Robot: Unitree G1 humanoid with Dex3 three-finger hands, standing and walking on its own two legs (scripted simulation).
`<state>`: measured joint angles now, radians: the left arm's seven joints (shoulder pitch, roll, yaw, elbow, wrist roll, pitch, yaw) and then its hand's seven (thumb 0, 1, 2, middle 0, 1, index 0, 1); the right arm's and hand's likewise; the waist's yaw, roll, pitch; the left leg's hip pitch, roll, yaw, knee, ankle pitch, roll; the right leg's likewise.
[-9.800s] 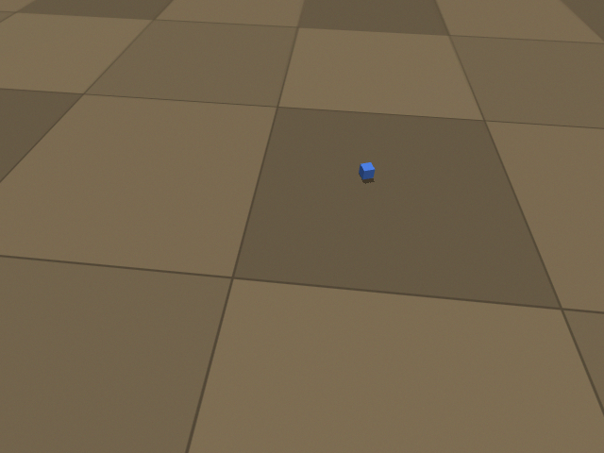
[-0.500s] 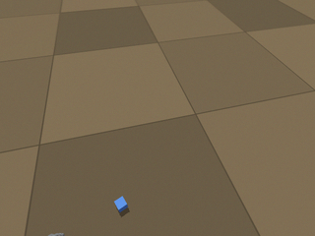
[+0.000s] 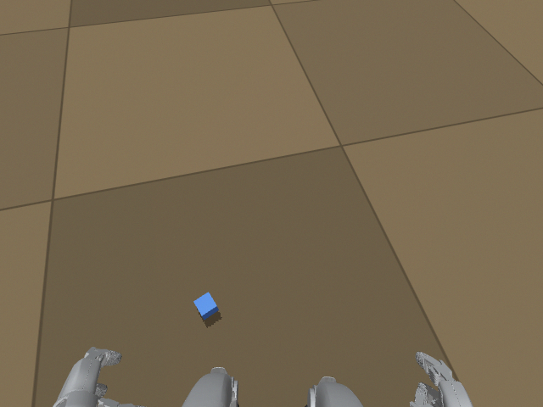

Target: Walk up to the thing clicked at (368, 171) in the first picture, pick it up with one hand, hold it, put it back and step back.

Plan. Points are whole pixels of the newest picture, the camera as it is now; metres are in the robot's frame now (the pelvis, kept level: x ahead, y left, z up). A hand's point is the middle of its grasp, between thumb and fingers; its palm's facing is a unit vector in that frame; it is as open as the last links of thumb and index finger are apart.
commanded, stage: rise first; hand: left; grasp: from above
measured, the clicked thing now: (206, 305) +0.41 +0.22 -0.69
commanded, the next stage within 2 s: none
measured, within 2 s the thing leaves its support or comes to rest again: neither
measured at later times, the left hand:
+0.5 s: hand (136, 370) +0.18 +0.28 -0.30, palm faces -0.33 -0.52 -0.78, open 13.9 cm
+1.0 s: hand (166, 329) +0.29 +0.28 -0.46, palm faces -0.29 -0.22 -0.93, open 13.1 cm
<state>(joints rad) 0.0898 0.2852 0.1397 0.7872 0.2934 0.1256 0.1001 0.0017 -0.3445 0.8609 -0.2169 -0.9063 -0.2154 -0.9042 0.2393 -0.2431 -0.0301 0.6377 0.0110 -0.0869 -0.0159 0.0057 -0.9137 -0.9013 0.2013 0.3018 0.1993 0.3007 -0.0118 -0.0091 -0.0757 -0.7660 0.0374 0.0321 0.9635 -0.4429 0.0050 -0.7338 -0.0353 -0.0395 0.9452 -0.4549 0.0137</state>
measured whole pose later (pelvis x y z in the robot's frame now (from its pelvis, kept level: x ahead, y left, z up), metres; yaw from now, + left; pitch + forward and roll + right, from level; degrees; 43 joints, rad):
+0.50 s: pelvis -0.03 -0.01 -0.14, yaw +0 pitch +30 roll -1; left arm -0.15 0.33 0.09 0.84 0.63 0.15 0.34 0.00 -0.48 0.93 -0.13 -1.01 -0.13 -1.01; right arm 0.09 -0.27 -0.04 0.66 -0.01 -0.14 -0.02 0.00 -0.89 -0.90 0.20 0.30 0.20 0.30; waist -0.02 0.00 -0.20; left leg -1.48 0.05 -0.01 1.58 -0.63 0.00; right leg -1.44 -0.04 -0.05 1.58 -0.66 0.00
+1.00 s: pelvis -0.10 -0.01 -0.31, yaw -4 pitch +34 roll -4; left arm -0.78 0.46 0.16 1.42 0.85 0.23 0.61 0.00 -0.37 0.88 -0.18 -1.04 -0.21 -1.00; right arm 0.07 -0.23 0.00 0.87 -0.13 -0.20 0.09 0.00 -0.90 -0.90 0.20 0.30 0.20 0.30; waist -0.12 0.02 -0.17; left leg -2.11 0.08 -0.06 2.13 -0.62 0.01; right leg -2.06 -0.02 -0.07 2.10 -0.63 -0.01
